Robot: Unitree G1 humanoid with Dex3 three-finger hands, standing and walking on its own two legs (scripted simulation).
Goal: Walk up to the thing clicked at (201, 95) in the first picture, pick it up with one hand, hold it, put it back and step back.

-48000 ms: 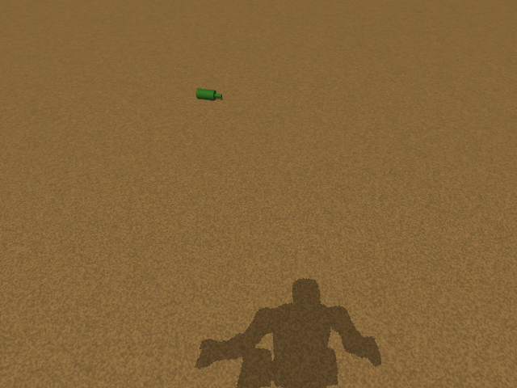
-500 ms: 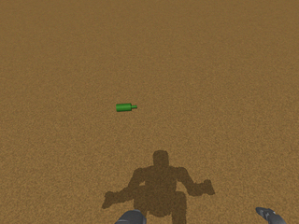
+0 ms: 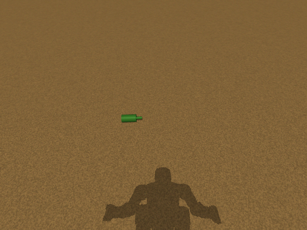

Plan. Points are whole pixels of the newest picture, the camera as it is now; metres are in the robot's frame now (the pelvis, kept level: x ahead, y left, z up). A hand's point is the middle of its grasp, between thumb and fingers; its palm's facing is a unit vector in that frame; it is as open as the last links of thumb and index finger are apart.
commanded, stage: step back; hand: left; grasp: from above
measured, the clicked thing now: (131, 118) +1.10 +0.23 -0.73
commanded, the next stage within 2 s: stand in 0.50 s
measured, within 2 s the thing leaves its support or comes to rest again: neither
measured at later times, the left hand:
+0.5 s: hand out of the picture +0.14 +0.28 -0.15, palm faces +0.00 -0.93 -0.36, open 7.4 cm
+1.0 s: hand out of the picture +0.15 +0.25 -0.14, palm faces -0.04 -0.94 -0.34, open 7.4 cm
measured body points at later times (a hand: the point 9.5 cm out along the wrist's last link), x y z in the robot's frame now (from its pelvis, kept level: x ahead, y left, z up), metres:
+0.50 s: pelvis +0.06 +0.02 +0.01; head +0.08 +0.02 +0.45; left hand +0.14 +0.33 -0.12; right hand +0.17 -0.27 -0.12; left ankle +0.06 +0.14 -0.73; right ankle +0.03 -0.11 -0.73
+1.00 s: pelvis +0.05 +0.00 +0.02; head +0.07 +0.00 +0.47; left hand +0.15 +0.30 -0.11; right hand +0.13 -0.30 -0.12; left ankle +0.06 +0.14 -0.73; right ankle +0.03 -0.11 -0.73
